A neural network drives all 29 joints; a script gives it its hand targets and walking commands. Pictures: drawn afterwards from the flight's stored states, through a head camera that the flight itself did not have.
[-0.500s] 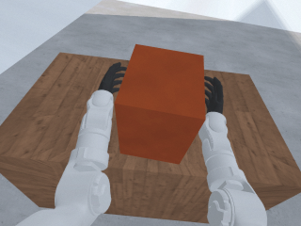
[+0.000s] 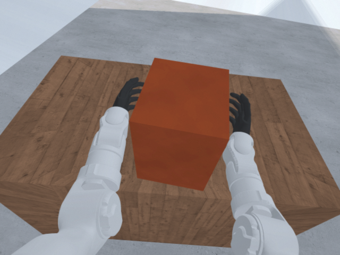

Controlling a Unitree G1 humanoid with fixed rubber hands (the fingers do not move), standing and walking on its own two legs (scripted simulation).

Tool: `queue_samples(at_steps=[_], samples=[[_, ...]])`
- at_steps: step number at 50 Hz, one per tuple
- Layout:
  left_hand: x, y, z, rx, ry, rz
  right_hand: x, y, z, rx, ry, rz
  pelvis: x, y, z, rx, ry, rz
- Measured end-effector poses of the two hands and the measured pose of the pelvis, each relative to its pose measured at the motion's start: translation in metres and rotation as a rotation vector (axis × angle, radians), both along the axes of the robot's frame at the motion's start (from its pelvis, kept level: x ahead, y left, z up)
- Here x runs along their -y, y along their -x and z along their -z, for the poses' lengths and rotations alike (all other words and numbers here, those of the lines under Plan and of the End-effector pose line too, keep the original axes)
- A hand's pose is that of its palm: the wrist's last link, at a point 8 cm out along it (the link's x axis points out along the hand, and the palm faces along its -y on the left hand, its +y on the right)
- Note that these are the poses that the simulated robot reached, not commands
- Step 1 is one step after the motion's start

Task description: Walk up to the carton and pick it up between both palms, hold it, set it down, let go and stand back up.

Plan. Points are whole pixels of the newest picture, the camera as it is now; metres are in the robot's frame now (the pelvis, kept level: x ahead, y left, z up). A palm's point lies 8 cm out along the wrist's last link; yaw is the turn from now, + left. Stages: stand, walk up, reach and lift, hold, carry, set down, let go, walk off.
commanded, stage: set down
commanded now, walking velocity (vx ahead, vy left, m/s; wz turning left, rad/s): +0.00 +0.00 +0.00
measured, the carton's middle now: (179, 127) +0.42 -0.05 +0.05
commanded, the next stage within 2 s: none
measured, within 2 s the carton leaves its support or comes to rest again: rests again in 1.18 s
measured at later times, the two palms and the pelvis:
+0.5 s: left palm (127, 110) +0.44 +0.09 +0.09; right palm (238, 133) +0.36 -0.18 +0.09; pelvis +0.00 +0.00 +0.00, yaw -1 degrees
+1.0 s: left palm (128, 114) +0.45 +0.09 +0.06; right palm (233, 138) +0.37 -0.18 +0.06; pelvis +0.01 +0.00 +0.00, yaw -1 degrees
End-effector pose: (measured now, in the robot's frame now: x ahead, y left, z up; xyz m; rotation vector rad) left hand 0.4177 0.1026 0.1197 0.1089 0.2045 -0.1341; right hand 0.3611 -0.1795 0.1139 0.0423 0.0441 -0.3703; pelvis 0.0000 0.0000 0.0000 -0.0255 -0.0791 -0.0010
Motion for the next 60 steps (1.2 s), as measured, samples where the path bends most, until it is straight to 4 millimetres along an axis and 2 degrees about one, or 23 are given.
queue_samples(at_steps=[23, 41, 51, 60], samples=[[0.007, -0.016, 0.026, -0.069, 0.019, 0.049, 0.004, -0.001, 0.021, -0.061, -0.006, 0.057, -0.002, -0.004, -0.001, -0.089, -0.004, 0.019], [0.010, -0.034, 0.046, -0.103, 0.017, 0.078, 0.005, -0.011, 0.039, -0.100, -0.003, 0.082, -0.001, -0.011, 0.000, -0.166, -0.003, 0.029], [0.010, -0.035, 0.060, -0.111, 0.010, 0.085, 0.005, -0.010, 0.053, -0.114, -0.001, 0.086, 0.002, -0.013, 0.001, -0.200, 0.001, 0.024], [0.012, -0.031, 0.061, -0.101, 0.007, 0.089, 0.006, -0.004, 0.057, -0.107, 0.001, 0.092, 0.004, -0.008, 0.001, -0.213, 0.001, 0.019]])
